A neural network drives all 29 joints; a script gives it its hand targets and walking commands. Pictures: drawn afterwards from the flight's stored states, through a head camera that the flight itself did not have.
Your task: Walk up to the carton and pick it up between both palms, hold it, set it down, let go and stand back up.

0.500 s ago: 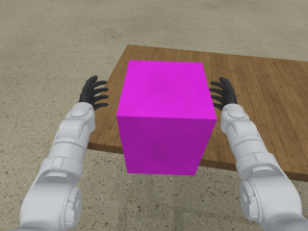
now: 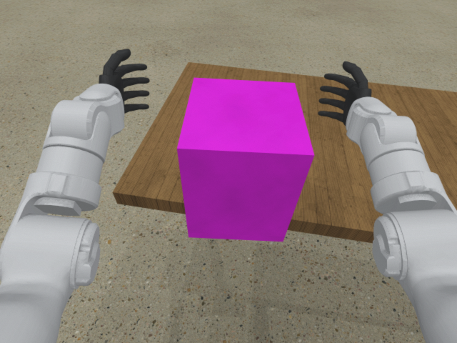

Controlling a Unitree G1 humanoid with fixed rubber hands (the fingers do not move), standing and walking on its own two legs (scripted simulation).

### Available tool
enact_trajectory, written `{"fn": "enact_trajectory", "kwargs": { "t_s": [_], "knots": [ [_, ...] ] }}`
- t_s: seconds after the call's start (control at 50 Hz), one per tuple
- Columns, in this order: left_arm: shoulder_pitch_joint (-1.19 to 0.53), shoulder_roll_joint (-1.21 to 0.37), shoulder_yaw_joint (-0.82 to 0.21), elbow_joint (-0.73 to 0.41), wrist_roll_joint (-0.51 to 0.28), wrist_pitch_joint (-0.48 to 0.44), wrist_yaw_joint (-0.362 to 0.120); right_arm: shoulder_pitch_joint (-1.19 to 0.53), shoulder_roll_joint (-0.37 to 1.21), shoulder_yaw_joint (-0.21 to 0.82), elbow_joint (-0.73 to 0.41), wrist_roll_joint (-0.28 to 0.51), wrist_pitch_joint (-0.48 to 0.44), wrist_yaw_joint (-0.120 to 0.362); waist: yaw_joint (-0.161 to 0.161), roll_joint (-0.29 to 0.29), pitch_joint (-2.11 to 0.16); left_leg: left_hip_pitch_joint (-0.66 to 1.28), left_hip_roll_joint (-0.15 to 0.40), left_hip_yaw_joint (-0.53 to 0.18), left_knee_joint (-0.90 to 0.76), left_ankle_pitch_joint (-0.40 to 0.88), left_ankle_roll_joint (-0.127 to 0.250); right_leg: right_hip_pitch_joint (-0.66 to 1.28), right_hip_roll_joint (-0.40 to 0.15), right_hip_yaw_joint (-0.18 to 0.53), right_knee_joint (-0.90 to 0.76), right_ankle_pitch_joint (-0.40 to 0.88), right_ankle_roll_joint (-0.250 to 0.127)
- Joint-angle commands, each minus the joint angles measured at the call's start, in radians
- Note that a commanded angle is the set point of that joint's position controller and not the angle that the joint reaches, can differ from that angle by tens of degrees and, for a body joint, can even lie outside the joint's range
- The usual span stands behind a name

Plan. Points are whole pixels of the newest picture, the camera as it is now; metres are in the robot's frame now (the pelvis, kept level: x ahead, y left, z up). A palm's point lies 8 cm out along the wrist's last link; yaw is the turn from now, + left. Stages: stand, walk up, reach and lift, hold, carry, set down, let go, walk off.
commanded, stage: set down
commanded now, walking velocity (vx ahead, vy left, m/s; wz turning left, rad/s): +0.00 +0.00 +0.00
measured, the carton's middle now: (240, 162) +0.47 -0.03 +0.08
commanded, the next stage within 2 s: let go in 1.90 s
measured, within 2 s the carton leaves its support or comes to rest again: neither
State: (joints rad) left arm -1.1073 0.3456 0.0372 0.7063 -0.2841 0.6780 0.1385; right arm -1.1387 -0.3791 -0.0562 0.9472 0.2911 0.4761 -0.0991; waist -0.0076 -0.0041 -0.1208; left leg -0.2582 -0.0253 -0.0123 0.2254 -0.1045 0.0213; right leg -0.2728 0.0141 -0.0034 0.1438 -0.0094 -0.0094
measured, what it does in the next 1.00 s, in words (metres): stands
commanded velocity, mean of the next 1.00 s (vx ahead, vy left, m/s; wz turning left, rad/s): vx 0.00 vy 0.00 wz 0.00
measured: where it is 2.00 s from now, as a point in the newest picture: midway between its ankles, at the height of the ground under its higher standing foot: outside the picture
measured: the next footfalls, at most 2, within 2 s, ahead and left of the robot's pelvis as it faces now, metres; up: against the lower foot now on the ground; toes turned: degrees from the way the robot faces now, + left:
none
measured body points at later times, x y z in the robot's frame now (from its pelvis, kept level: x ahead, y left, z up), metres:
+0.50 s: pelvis +0.01 -0.01 +0.00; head +0.01 -0.01 +0.45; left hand +0.45 +0.19 +0.22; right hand +0.45 -0.21 +0.21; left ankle +0.00 +0.10 -0.75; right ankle +0.03 -0.11 -0.75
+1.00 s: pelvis +0.00 +0.00 +0.00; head +0.00 +0.01 +0.45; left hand +0.38 +0.19 +0.17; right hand +0.38 -0.21 +0.16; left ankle +0.00 +0.10 -0.75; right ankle +0.03 -0.11 -0.75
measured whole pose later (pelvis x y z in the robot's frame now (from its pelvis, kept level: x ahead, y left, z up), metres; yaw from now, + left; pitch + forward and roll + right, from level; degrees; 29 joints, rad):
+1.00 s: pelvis +0.00 +0.00 +0.00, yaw +0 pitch -1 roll +0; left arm -0.56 0.23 0.17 0.02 -0.14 0.84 0.03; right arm -0.53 -0.30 -0.09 0.22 0.30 0.57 -0.18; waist -0.01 -0.02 0.02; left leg -0.06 -0.03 0.00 0.17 -0.10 0.02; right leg -0.10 0.01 0.01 0.14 -0.03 -0.01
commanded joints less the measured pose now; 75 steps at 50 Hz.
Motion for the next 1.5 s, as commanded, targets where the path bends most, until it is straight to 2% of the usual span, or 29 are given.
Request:
{"fn": "enact_trajectory", "kwargs": {
  "t_s": [0.0,0.1,0.16,0.22,0.32,0.42,0.5,0.6,0.76,0.86,0.98,1.14,1.26,1.48],
  "knots": [
    [-0.545,0.170,0.008,-0.064,-0.033,-0.021,0.022,-0.540,-0.170,-0.006,-0.098,0.022,-0.004,0.004,-0.001,0.033,-0.505,0.149,0.018,-0.021,0.039,0.183,-0.031,0.160,0.026,0.004,0.047,-0.004,0.010],
    [-0.575,0.204,0.017,-0.008,-0.037,-0.011,0.016,-0.581,-0.178,0.009,-0.065,0.027,0.020,-0.003,-0.010,0.015,-0.518,0.129,0.008,-0.020,0.044,0.211,-0.025,0.199,0.021,0.006,0.048,0.034,0.021],
    [-0.539,0.201,0.027,0.055,-0.029,-0.030,-0.012,-0.546,-0.149,0.036,-0.024,0.036,0.022,-0.013,-0.022,-0.002,-0.461,0.095,-0.003,-0.021,0.026,0.201,-0.021,0.262,0.014,0.010,0.041,0.077,0.034],
    [-0.468,0.189,0.049,0.056,-0.003,-0.055,-0.052,-0.466,-0.122,0.064,-0.049,0.065,0.011,-0.028,-0.030,-0.010,-0.440,0.090,-0.016,-0.025,-0.002,0.229,-0.027,0.368,0.006,0.019,0.032,0.180,0.042],
    [-0.373,0.186,0.091,-0.088,0.050,-0.082,-0.105,-0.360,-0.116,0.041,-0.244,0.071,-0.004,-0.052,-0.032,-0.003,-0.482,0.105,-0.025,-0.026,-0.055,0.311,-0.050,0.542,-0.008,0.036,0.028,0.373,0.026],
    [-0.277,0.167,0.124,-0.299,0.080,-0.062,-0.122,-0.258,-0.113,-0.013,-0.451,0.039,0.005,-0.070,-0.035,0.006,-0.511,0.146,-0.022,-0.023,-0.069,0.374,-0.059,0.594,-0.005,0.046,0.029,0.430,-0.006],
    [-0.168,0.138,0.143,-0.424,0.101,-0.017,-0.132,-0.139,-0.089,-0.031,-0.554,0.023,0.025,-0.086,-0.030,-0.001,-0.456,0.151,-0.021,-0.017,-0.072,0.372,-0.057,0.595,0.000,0.049,0.031,0.402,-0.016],
    [-0.044,0.090,0.159,-0.525,0.124,0.041,-0.140,0.007,-0.060,-0.036,-0.634,0.024,0.047,-0.097,-0.016,-0.004,-0.321,0.132,-0.015,-0.005,-0.080,0.301,-0.052,0.551,0.008,0.047,0.031,0.288,-0.013],
    [0.058,0.036,0.151,-0.703,0.132,0.101,-0.116,0.129,-0.064,-0.081,-0.801,0.004,0.052,-0.094,-0.009,0.012,-0.262,0.150,0.000,0.012,-0.062,0.233,-0.053,0.459,0.015,0.043,0.040,0.100,-0.019],
    [0.146,0.011,0.152,-0.813,0.141,0.123,-0.103,0.224,-0.068,-0.087,-0.881,0.003,0.054,-0.084,-0.006,0.020,-0.285,0.181,0.003,0.017,-0.049,0.262,-0.064,0.453,0.019,0.039,0.049,0.082,-0.020],
    [0.283,-0.029,0.162,-0.900,0.163,0.139,-0.111,0.364,-0.058,-0.066,-0.950,0.020,0.052,-0.074,0.005,0.013,-0.238,0.187,0.003,0.027,-0.056,0.277,-0.070,0.476,0.019,0.042,0.045,0.096,-0.013],
    [0.445,-0.079,0.155,-0.986,0.169,0.121,-0.125,0.521,-0.036,-0.044,-1.072,0.027,0.031,-0.083,0.013,-0.019,-0.143,0.159,0.007,0.042,-0.081,0.217,-0.056,0.492,0.006,0.056,0.045,0.095,-0.006],
    [0.568,-0.100,0.144,-1.059,0.173,0.087,-0.122,0.649,-0.019,-0.033,-1.155,0.020,0.005,-0.097,0.022,-0.021,-0.112,0.153,0.012,0.053,-0.092,0.172,-0.049,0.489,-0.005,0.066,0.050,0.071,-0.012],
    [0.841,-0.126,0.096,-1.155,0.171,-0.028,-0.118,0.929,0.004,-0.003,-1.278,0.006,-0.072,-0.084,0.040,-0.016,-0.062,0.145,0.018,0.063,-0.102,0.132,-0.044,0.462,-0.015,0.080,0.050,0.035,-0.019]
  ]
}}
